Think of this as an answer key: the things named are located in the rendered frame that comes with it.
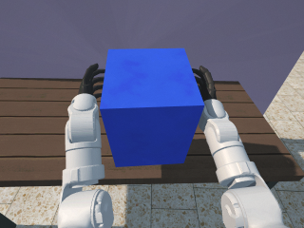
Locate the right robot upper arm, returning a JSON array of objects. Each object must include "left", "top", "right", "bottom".
[{"left": 220, "top": 185, "right": 290, "bottom": 228}]

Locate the robot left forearm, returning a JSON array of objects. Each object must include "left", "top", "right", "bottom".
[{"left": 57, "top": 93, "right": 105, "bottom": 227}]

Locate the robot right forearm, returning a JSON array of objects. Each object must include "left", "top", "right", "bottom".
[{"left": 198, "top": 99, "right": 283, "bottom": 220}]

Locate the left robot hand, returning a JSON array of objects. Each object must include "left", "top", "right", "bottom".
[{"left": 78, "top": 63, "right": 105, "bottom": 99}]

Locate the right robot hand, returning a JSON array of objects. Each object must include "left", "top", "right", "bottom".
[{"left": 192, "top": 66, "right": 217, "bottom": 101}]

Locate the carton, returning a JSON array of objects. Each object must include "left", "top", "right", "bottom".
[{"left": 100, "top": 47, "right": 205, "bottom": 167}]

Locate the left robot upper arm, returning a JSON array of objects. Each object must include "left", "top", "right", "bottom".
[{"left": 58, "top": 189, "right": 114, "bottom": 228}]

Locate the table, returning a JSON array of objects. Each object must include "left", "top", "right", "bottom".
[{"left": 0, "top": 77, "right": 304, "bottom": 228}]

